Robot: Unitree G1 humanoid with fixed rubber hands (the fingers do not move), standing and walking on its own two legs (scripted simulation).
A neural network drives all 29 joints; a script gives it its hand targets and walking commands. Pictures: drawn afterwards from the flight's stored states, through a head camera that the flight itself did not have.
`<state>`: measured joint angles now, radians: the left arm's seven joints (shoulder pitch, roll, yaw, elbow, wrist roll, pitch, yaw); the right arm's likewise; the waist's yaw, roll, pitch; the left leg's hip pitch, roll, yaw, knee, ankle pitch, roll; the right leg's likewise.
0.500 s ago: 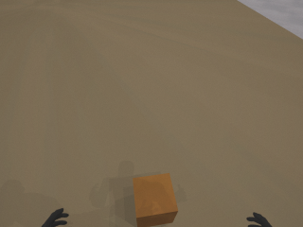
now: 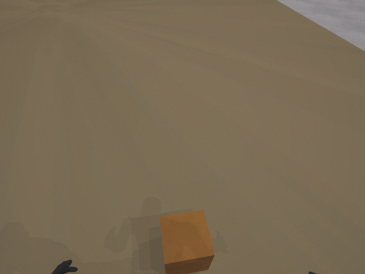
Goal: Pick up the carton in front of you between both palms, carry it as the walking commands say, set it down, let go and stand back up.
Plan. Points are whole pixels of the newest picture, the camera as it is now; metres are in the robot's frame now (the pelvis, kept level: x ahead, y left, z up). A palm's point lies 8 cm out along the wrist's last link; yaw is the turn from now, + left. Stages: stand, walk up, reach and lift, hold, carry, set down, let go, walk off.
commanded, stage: stand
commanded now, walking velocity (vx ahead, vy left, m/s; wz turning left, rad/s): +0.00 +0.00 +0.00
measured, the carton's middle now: (184, 244) +0.40 -0.01 -0.65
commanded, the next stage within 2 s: none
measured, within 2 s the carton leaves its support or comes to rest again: neither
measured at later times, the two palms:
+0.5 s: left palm out of the picture +0.09 +0.30 -0.10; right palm out of the picture +0.08 -0.31 -0.10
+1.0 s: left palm out of the picture +0.09 +0.30 -0.10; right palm out of the picture +0.07 -0.31 -0.10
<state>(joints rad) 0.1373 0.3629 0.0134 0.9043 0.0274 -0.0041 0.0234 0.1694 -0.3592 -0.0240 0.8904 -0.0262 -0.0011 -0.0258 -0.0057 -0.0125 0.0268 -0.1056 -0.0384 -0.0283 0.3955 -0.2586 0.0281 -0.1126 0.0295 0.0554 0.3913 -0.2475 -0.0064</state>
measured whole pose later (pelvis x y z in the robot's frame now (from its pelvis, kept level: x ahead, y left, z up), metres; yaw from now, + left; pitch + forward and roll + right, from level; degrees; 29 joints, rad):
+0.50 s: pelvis -0.01 +0.00 +0.00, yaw +0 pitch -3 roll +0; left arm 0.12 0.38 0.00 0.99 0.02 -0.01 0.02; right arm 0.13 -0.37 -0.01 0.98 -0.02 -0.01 -0.02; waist 0.00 -0.01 0.04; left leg -0.08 -0.04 -0.03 0.34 -0.21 0.03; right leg -0.09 0.03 0.06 0.35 -0.20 -0.01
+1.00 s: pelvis -0.02 +0.00 +0.00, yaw +0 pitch -3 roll +0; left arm 0.10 0.39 0.00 1.02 0.01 -0.01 0.02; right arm 0.11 -0.39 0.00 1.02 -0.02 -0.01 -0.01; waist -0.01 0.00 0.04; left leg -0.08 -0.03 -0.03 0.33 -0.20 0.02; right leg -0.09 0.03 0.06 0.33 -0.18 -0.01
